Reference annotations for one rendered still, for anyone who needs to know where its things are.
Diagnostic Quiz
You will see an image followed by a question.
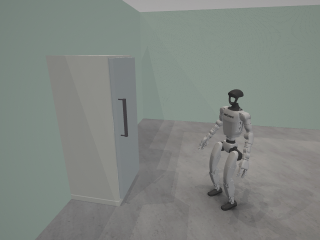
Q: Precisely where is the left robot forearm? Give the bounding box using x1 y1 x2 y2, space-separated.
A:
242 133 254 161

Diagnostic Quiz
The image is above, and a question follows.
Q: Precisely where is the robot left hand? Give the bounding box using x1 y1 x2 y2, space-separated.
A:
236 159 249 178

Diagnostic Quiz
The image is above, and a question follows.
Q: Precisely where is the robot head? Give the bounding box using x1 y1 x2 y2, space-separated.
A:
228 89 244 111

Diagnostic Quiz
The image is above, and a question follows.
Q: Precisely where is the fridge door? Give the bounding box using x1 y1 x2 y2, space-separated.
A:
108 57 140 199

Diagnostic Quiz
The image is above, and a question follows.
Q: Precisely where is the robot right hand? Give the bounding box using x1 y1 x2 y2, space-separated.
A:
198 137 209 150

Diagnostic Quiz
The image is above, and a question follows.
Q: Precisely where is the right robot forearm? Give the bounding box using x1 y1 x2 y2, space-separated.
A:
206 123 220 139

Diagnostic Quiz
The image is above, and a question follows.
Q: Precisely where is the robot right upper arm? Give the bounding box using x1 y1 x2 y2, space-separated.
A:
216 106 228 127

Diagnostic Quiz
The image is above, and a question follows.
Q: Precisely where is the robot left upper arm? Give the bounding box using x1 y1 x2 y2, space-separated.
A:
239 111 253 140

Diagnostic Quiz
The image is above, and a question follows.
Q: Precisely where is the handle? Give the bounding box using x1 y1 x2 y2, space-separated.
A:
118 98 128 137

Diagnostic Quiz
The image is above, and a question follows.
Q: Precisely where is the robot right thigh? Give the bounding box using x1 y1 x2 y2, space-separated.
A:
209 141 224 176

